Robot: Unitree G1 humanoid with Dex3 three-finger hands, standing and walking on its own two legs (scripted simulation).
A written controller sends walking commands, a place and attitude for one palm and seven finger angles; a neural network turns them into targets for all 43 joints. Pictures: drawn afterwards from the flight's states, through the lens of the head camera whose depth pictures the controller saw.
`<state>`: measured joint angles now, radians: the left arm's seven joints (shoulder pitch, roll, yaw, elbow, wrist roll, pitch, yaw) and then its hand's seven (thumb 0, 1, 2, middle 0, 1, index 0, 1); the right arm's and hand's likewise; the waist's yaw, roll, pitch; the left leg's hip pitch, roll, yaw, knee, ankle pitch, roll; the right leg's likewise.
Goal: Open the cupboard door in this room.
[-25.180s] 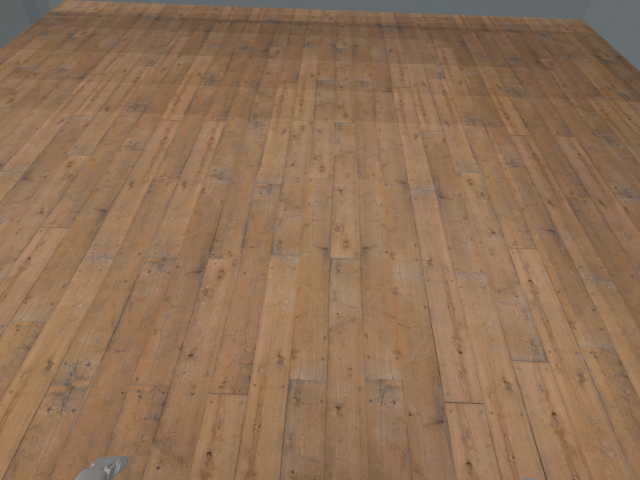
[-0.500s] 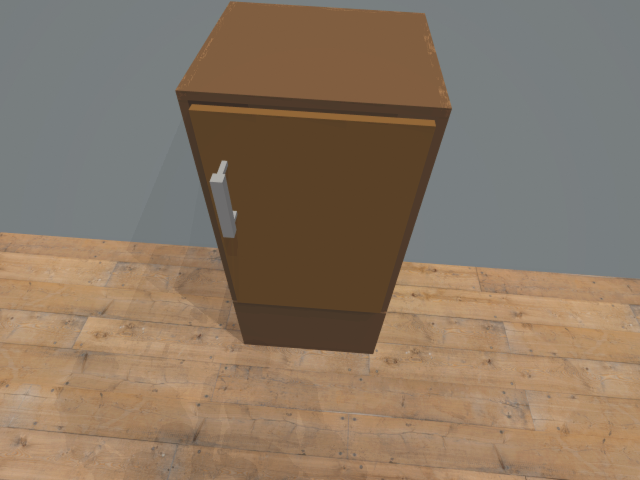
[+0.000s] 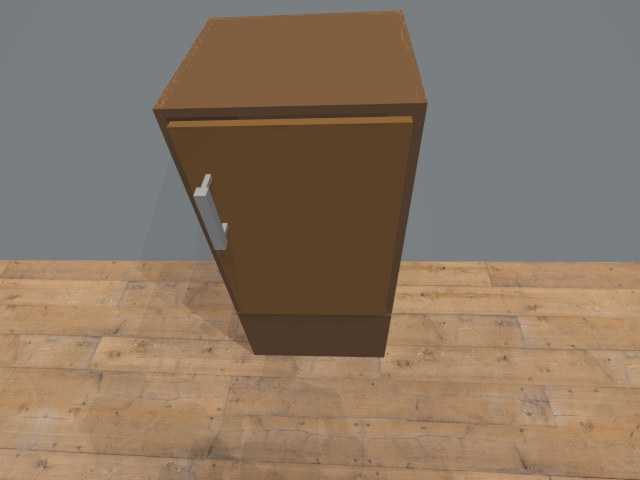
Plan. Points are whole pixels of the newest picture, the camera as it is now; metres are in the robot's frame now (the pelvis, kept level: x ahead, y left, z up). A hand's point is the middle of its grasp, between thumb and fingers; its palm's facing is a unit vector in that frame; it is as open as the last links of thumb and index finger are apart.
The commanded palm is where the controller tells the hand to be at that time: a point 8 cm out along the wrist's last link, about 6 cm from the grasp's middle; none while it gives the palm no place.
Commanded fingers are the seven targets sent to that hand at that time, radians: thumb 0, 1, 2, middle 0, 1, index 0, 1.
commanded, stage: look again from close up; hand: left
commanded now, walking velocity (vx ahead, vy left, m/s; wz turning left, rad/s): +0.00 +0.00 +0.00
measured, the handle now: (214, 212) +0.57 +0.24 -0.03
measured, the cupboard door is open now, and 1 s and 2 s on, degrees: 0 0 0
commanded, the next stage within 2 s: raise the hand with hooked fingers in 0.06 s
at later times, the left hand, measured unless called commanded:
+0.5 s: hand (188, 446) +0.17 +0.18 -0.03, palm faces -0.01 -1.00 -0.04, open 8.2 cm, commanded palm +0.12 +0.24 -0.06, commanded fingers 0.00 0.48 0.72 -0.23 -0.57 -0.23 -0.57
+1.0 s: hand (149, 441) +0.18 +0.24 -0.05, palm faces +0.00 -1.00 -0.05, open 11.1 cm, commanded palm +0.15 +0.29 -0.04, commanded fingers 0.00 -0.10 0.47 -0.27 -0.94 -0.27 -0.94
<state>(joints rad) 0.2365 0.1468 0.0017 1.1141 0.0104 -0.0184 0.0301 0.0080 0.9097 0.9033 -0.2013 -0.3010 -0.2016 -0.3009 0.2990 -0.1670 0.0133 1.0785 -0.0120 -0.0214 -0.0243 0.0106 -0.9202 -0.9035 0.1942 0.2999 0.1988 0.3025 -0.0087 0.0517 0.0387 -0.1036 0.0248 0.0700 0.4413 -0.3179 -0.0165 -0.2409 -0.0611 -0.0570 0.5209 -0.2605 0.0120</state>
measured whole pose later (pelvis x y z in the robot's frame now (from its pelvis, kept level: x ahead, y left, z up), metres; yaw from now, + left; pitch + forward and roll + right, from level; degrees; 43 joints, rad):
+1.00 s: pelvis -0.06 +0.02 -0.09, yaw +2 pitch +15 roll -2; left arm 0.26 0.29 0.27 0.06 -0.30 -0.31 -0.35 0.01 0.12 0.57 -0.26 -0.80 -0.26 -0.80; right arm 0.27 -0.20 0.05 0.56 0.02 -0.24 -0.04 0.02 -0.90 -0.90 0.20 0.30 0.21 0.30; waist -0.02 0.02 -0.11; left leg -0.92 0.04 -0.01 1.21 -0.56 0.01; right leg -0.96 -0.08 -0.08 1.11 -0.41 0.02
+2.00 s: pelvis -0.04 +0.01 -0.07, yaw +1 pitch +15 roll -2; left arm 0.00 0.41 0.46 0.40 -0.37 -0.32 -0.55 -0.01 -0.50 0.30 -0.30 -1.20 -0.30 -1.20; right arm 0.29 -0.30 0.02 0.53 0.03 -0.19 -0.05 0.01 -0.91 -0.90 0.20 0.30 0.20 0.30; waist -0.04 0.01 -0.10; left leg -0.81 0.05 -0.01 1.08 -0.54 -0.01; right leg -0.87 -0.05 -0.08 1.01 -0.41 0.01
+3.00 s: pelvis -0.04 +0.01 -0.08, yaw +0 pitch +19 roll -2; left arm -0.44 0.52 0.51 0.80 -0.27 -0.35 -0.56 -0.01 -0.50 0.30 -0.30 -1.20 -0.30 -1.20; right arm 0.32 -0.29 0.04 0.58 0.02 -0.11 -0.05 0.01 -0.91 -0.90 0.20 0.30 0.20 0.30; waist -0.08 0.00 -0.11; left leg -0.91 0.06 0.00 1.12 -0.54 0.00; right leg -0.97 -0.05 -0.07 1.03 -0.39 0.02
